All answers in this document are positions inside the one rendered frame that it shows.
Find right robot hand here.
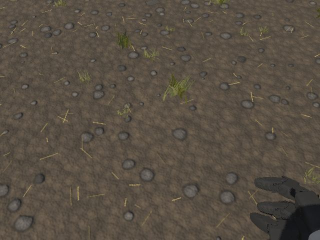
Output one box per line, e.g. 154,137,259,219
250,175,320,240

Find right robot forearm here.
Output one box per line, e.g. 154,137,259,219
308,230,320,240

